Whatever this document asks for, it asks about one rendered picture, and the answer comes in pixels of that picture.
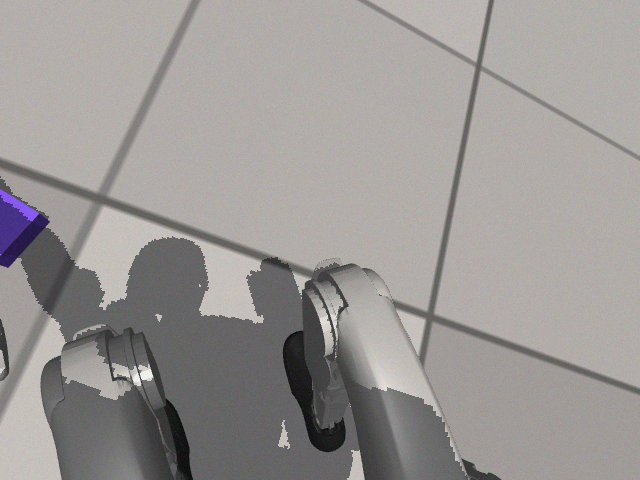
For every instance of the small box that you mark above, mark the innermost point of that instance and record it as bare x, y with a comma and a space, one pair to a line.
19, 226

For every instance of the left robot foot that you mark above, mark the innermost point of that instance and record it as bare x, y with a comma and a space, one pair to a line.
180, 441

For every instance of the right robot hand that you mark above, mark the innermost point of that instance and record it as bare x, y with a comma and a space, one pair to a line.
473, 474

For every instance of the right robot foot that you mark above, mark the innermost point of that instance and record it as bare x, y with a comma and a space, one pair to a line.
300, 381

